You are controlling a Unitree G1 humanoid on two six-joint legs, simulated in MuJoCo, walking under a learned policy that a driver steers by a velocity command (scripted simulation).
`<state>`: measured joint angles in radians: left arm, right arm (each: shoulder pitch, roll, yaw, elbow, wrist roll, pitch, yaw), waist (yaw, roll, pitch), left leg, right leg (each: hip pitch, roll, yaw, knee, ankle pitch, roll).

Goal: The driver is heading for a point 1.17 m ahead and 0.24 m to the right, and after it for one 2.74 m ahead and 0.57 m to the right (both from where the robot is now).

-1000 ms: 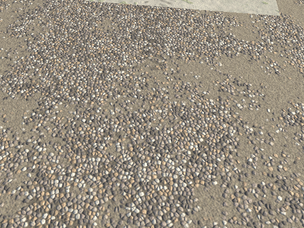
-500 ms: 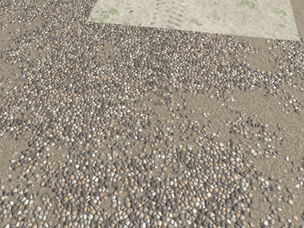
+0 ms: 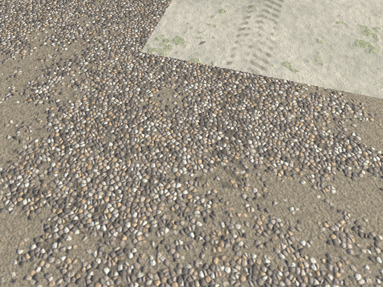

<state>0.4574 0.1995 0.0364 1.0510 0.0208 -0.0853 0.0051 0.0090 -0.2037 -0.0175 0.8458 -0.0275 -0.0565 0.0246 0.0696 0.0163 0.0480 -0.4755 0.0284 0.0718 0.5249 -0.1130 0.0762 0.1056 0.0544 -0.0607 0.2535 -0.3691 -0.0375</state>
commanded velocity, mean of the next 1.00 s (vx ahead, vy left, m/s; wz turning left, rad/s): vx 0.50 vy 0.00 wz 0.00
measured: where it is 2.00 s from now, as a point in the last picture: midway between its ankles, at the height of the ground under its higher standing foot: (224, 139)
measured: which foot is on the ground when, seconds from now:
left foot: up 0.00-0.00, down 0.02-0.58, up 0.60-1.00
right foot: down 0.00-0.04, up 0.06-0.54, down 0.56-1.00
